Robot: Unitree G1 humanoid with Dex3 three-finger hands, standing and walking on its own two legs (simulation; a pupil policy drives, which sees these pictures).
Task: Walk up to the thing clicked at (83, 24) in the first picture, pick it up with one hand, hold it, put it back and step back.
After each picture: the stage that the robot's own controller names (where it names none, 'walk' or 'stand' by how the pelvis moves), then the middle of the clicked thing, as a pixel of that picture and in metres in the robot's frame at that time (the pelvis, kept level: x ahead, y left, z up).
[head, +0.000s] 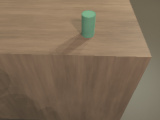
stand; (88, 24) +0.69 +0.00 +0.04
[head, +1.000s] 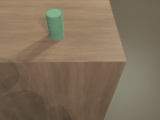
walk; (55, 25) +0.60 +0.16 +0.07
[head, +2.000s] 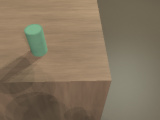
stand; (36, 40) +0.52 +0.21 +0.06
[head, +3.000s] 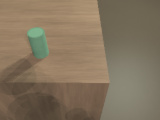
stand; (38, 43) +0.54 +0.21 +0.05
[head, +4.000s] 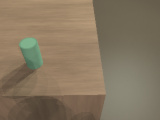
stand; (31, 53) +0.49 +0.23 +0.04
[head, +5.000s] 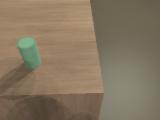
stand; (30, 53) +0.49 +0.24 +0.04
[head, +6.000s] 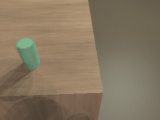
stand; (29, 53) +0.49 +0.24 +0.04
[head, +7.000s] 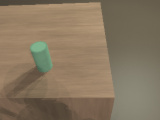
rise first; (42, 57) +0.48 +0.22 +0.05
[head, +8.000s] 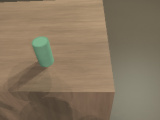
go down; (43, 52) +0.50 +0.22 +0.05
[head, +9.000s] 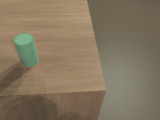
go down; (27, 50) +0.49 +0.21 +0.05
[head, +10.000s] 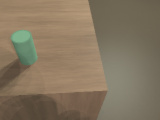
go down; (25, 48) +0.48 +0.21 +0.06
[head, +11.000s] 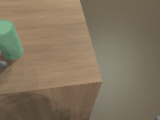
close in; (8, 40) +0.48 +0.23 +0.09
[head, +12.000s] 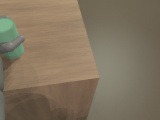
lift; (8, 39) +0.48 +0.22 +0.09
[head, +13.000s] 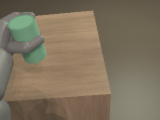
lift; (29, 40) +0.35 +0.16 +0.26
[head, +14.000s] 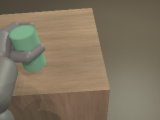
hold; (29, 49) +0.35 +0.17 +0.23
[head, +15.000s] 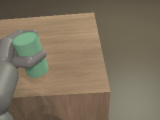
hold; (32, 55) +0.34 +0.17 +0.22
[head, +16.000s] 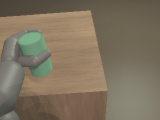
crouch; (36, 55) +0.35 +0.15 +0.21
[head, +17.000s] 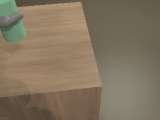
crouch; (8, 19) +0.45 +0.21 +0.26
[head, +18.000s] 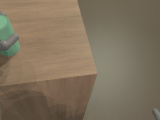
lower; (3, 36) +0.49 +0.22 +0.09
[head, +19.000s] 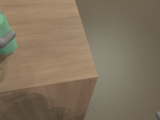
lower; (0, 34) +0.49 +0.23 +0.10
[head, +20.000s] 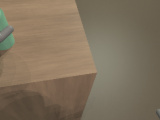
lower; out of the picture +0.50 +0.23 +0.10
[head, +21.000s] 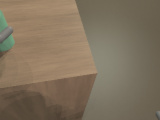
lower; out of the picture +0.50 +0.23 +0.10
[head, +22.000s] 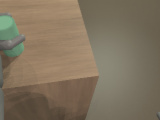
draw back; (8, 37) +0.48 +0.21 +0.10
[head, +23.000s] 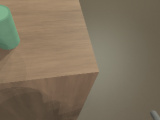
rise; (3, 28) +0.49 +0.21 +0.10
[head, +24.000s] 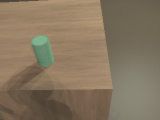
sink last; (43, 51) +0.49 +0.21 +0.07
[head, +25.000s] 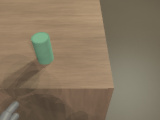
stand; (43, 48) +0.49 +0.20 +0.05
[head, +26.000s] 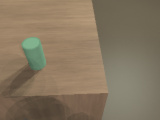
stand; (34, 54) +0.47 +0.21 +0.05
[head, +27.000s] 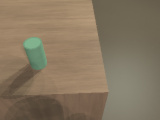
stand; (36, 54) +0.47 +0.21 +0.05
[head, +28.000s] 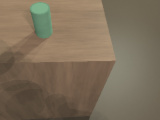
walk; (42, 21) +0.56 +0.16 +0.06
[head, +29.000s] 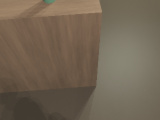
walk; out of the picture +0.86 +0.23 +0.07
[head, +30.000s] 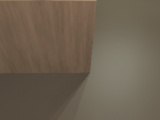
stand; out of the picture +1.18 +0.20 +0.06
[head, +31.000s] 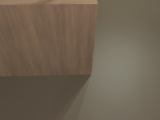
stand; out of the picture +1.15 +0.19 +0.04
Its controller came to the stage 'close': yes
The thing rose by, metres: 0.20
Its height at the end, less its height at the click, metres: +0.00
